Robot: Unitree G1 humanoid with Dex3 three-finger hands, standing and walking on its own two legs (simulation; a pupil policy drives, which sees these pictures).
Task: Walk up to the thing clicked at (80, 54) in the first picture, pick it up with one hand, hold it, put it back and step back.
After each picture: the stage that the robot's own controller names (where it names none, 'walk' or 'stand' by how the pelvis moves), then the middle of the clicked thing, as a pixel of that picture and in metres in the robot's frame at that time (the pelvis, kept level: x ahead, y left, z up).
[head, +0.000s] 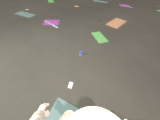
stand; (80, 53) +1.25 +0.19 -0.72
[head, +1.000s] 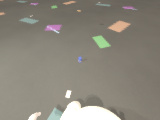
walk; (80, 59) +1.12 +0.26 -0.72
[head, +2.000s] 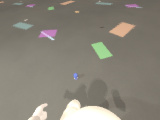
walk; (75, 76) +0.69 +0.27 -0.72
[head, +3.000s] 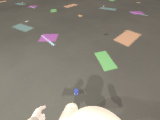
walk; (76, 92) +0.46 +0.19 -0.72
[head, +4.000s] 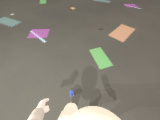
stand; (71, 93) +0.36 +0.21 -0.71
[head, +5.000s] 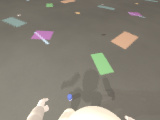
stand; (69, 97) +0.35 +0.20 -0.72
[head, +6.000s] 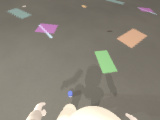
stand; (70, 94) +0.33 +0.19 -0.71
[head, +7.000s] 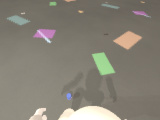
stand; (69, 96) +0.34 +0.22 -0.72
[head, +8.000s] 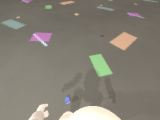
stand; (67, 100) +0.31 +0.23 -0.72
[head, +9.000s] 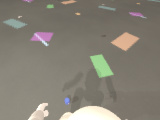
stand; (67, 101) +0.30 +0.23 -0.73
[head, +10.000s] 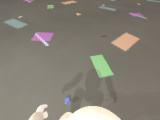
stand; (67, 101) +0.30 +0.23 -0.73
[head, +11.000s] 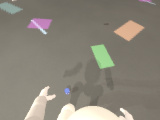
go down; (67, 91) +0.32 +0.22 -0.70
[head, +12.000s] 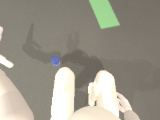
go down; (55, 61) +0.40 +0.24 -0.29
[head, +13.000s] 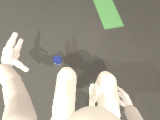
close in; (57, 60) +0.40 +0.24 -0.29
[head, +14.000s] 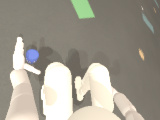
close in; (32, 56) +0.39 +0.26 -0.22
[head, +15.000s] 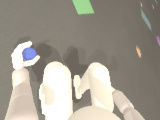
close; (29, 55) +0.38 +0.27 -0.22
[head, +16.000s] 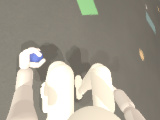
lift; (35, 57) +0.36 +0.25 -0.22
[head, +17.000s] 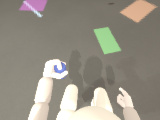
lift; (61, 71) +0.32 +0.19 +0.00
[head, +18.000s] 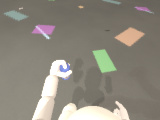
hold; (65, 71) +0.33 +0.17 +0.02
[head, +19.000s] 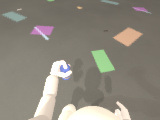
hold; (65, 72) +0.33 +0.17 +0.00
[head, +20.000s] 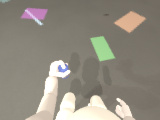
crouch; (64, 71) +0.34 +0.17 -0.06
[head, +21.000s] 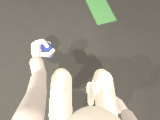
lower; (47, 50) +0.45 +0.25 -0.12
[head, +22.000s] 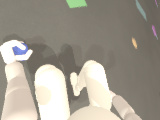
lower; (21, 52) +0.41 +0.27 -0.22
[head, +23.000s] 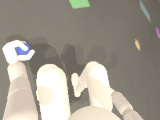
lower; (23, 52) +0.41 +0.27 -0.22
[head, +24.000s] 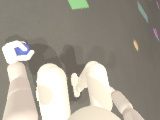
lower; (23, 52) +0.41 +0.27 -0.22
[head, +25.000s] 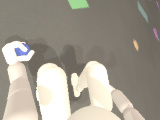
lower; (23, 52) +0.40 +0.27 -0.22
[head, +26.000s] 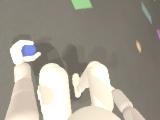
open; (28, 52) +0.40 +0.26 -0.22
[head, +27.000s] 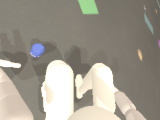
stand; (37, 51) +0.39 +0.25 -0.22
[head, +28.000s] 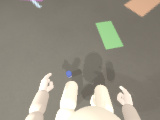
walk; (69, 74) +0.39 +0.20 -0.50
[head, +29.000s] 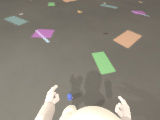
stand; (69, 97) +0.35 +0.19 -0.66
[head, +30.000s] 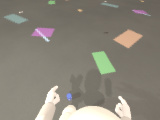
stand; (69, 96) +0.34 +0.19 -0.67
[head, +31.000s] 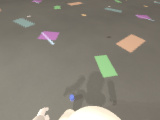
stand; (71, 98) +0.36 +0.18 -0.72
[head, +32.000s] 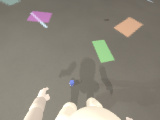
walk; (71, 83) +0.41 +0.13 -0.71
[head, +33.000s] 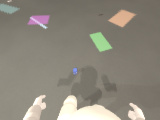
walk; (75, 71) +0.62 +0.20 -0.69
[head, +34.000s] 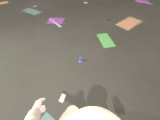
stand; (80, 59) +0.98 +0.20 -0.69
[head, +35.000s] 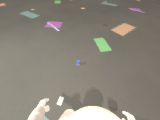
stand; (78, 62) +0.98 +0.20 -0.72
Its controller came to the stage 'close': yes
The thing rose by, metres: 0.71
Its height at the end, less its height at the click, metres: +0.00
